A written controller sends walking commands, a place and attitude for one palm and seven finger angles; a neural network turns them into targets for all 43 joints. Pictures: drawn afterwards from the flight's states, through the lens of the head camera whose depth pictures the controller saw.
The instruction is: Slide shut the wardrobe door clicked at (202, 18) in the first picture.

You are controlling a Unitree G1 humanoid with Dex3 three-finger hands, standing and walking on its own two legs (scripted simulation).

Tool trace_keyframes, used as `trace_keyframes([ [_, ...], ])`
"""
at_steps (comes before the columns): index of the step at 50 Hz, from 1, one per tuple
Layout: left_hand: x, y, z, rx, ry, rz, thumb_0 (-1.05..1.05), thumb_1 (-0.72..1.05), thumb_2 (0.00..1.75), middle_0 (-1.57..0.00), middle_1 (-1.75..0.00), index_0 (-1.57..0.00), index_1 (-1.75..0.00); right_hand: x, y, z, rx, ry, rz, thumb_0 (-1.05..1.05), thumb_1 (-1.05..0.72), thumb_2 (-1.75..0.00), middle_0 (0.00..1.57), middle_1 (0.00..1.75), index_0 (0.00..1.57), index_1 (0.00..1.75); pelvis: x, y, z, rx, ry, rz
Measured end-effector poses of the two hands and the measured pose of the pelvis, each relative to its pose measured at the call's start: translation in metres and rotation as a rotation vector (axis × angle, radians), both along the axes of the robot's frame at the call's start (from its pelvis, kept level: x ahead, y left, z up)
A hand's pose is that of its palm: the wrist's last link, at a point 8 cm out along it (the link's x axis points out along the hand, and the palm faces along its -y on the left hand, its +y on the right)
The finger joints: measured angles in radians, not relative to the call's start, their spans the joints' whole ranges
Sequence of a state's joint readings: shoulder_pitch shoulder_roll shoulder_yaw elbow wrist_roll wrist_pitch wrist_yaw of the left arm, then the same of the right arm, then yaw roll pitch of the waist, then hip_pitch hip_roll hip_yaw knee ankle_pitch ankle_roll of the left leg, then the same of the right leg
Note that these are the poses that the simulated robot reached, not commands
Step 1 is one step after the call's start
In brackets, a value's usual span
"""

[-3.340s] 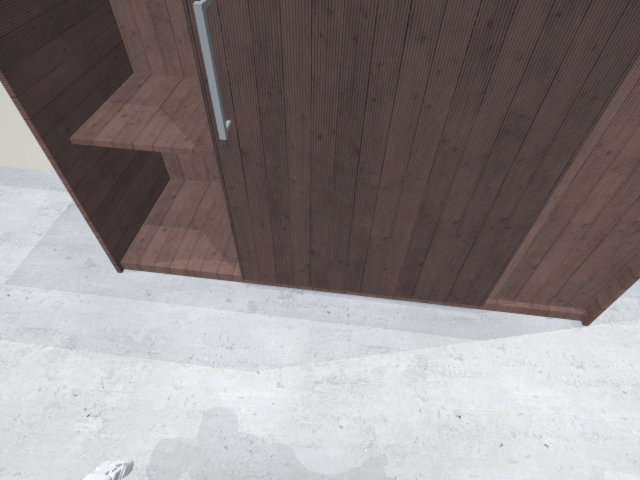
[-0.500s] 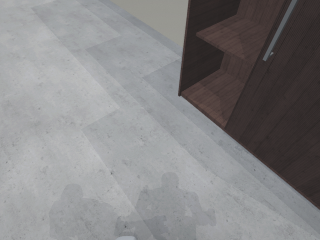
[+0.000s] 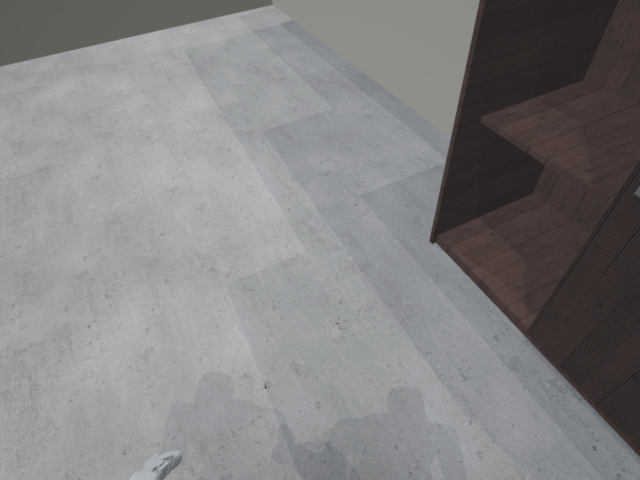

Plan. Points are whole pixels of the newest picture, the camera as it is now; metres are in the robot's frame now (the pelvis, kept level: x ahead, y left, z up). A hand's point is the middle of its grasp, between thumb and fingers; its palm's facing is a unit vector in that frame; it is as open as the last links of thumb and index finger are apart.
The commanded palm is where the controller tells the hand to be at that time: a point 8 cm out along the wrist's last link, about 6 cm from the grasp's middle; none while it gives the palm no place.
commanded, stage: walk to a spot facing it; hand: right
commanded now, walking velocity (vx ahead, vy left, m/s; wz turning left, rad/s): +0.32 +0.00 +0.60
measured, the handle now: out of the picture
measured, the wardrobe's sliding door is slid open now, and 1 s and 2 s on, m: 0.49 0.49 0.49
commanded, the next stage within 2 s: turn to face it in 0.80 s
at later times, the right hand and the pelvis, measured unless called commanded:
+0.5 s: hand (386, 334) +0.40 -0.09 -0.17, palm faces -0.36 +0.93 -0.12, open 7.4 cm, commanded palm none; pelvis +0.20 +0.02 -0.01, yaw +18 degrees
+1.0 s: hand (393, 284) +0.52 -0.12 -0.18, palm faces -0.37 +0.91 -0.18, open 7.4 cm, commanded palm none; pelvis +0.43 +0.06 +0.00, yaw +30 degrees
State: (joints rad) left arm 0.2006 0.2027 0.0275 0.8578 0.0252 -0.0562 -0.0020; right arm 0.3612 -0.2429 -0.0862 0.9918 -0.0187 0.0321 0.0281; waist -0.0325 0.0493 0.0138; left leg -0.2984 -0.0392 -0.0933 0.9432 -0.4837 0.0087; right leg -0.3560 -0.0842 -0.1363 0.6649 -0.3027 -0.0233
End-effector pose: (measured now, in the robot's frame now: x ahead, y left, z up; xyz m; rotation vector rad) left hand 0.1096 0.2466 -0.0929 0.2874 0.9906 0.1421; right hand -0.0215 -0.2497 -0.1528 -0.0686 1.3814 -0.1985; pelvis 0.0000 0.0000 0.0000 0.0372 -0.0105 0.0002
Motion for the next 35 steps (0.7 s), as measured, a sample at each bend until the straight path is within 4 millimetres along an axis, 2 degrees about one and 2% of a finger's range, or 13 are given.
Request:
trace_keyframes([
  [6, -0.035, -0.026, 0.003, -0.031, 0.131, 0.15, 0.0, 0.91, 0.9, -0.2, -0.3, -0.2, -0.3, 0.088, -0.021, 0.02, 0.009, -0.073, 0.087, 0.01, -0.91, -0.9, 0.2, 0.3, 0.2, 0.3, 0.039, -0.016, 0.019, 0.01, 0.004, 0.075],
  [12, -0.079, -0.042, -0.006, -0.066, 0.307, 0.322, 0.01, 0.92, 0.9, -0.2, -0.3, -0.2, -0.3, 0.183, -0.014, 0.027, 0.018, -0.129, 0.192, 0.0, -0.91, -0.9, 0.19, 0.3, 0.19, 0.3, 0.083, -0.023, 0.022, -0.002, 0.013, 0.153],
  [17, -0.105, -0.059, -0.012, -0.114, 0.445, 0.449, 0.01, 0.91, 0.9, -0.2, -0.3, -0.2, -0.3, 0.269, 0.016, 0.024, 0.043, -0.155, 0.311, 0.0, -0.91, -0.9, 0.19, 0.3, 0.19, 0.3, 0.124, -0.016, 0.016, -0.009, 0.011, 0.215],
  [20, -0.112, -0.069, -0.015, -0.15, 0.524, 0.517, 0.01, 0.91, 0.9, -0.2, -0.3, -0.2, -0.3, 0.328, 0.046, 0.02, 0.061, -0.185, 0.39, 0.0, -0.91, -0.9, 0.19, 0.3, 0.19, 0.3, 0.15, -0.007, 0.01, -0.012, 0.014, 0.249],
  [23, -0.11, -0.075, -0.021, -0.19, 0.599, 0.578, 0.01, 0.91, 0.9, -0.2, -0.3, -0.2, -0.3, 0.389, 0.082, 0.016, 0.078, -0.238, 0.466, 0.0, -0.91, -0.9, 0.19, 0.3, 0.19, 0.3, 0.18, 0.007, 0.001, -0.007, 0.02, 0.285],
  [26, -0.093, -0.068, -0.031, -0.232, 0.645, 0.625, 0.01, 0.9, 0.9, -0.2, -0.3, -0.2, -0.3, 0.442, 0.116, 0.01, 0.082, -0.313, 0.52, 0.0, -0.91, -0.9, 0.19, 0.3, 0.2, 0.3, 0.214, 0.03, -0.012, -0.02, 0.012, 0.318],
  [28, -0.07, -0.054, -0.041, -0.241, 0.631, 0.643, 0.01, 0.9, 0.9, -0.2, -0.3, -0.2, -0.3, 0.465, 0.128, 0.007, 0.075, -0.348, 0.525, 0.0, -0.91, -0.9, 0.2, 0.3, 0.2, 0.3, 0.232, 0.042, -0.018, -0.024, 0.006, 0.349],
  [31, -0.007, -0.019, -0.046, -0.21, 0.495, 0.642, 0.01, 0.9, 0.9, -0.2, -0.3, -0.2, -0.3, 0.478, 0.133, 0.011, 0.053, -0.314, 0.535, 0.0, -0.91, -0.9, 0.2, 0.3, 0.2, 0.3, 0.255, 0.053, -0.012, -0.016, -0.012, 0.379],
  [35, 0.096, 0.031, -0.038, -0.156, 0.248, 0.604, 0.01, 0.91, 0.9, -0.2, -0.3, -0.2, -0.3, 0.484, 0.128, 0.02, 0.015, -0.227, 0.559, 0.0, -0.91, -0.9, 0.2, 0.3, 0.2, 0.3, 0.287, 0.061, 0.002, -0.018, -0.006, 0.426],
])
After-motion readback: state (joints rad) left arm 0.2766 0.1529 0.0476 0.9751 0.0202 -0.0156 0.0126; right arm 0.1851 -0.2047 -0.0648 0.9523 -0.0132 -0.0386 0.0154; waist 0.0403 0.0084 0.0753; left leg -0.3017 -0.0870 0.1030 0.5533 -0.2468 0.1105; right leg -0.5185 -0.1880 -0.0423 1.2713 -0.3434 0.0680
